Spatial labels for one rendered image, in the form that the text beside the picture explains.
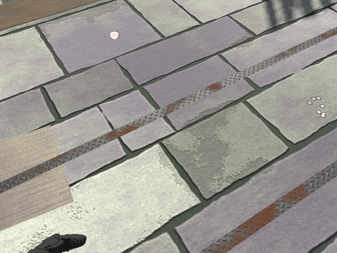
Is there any left robot hand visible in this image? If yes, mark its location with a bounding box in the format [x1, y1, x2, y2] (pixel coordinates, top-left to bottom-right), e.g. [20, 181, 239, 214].
[28, 233, 86, 253]

